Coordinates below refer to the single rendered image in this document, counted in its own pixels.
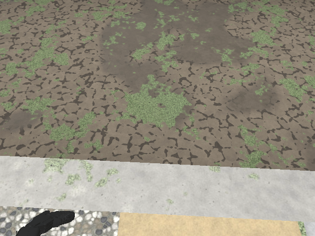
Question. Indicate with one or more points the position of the left robot hand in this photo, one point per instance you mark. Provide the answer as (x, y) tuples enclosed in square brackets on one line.
[(46, 220)]

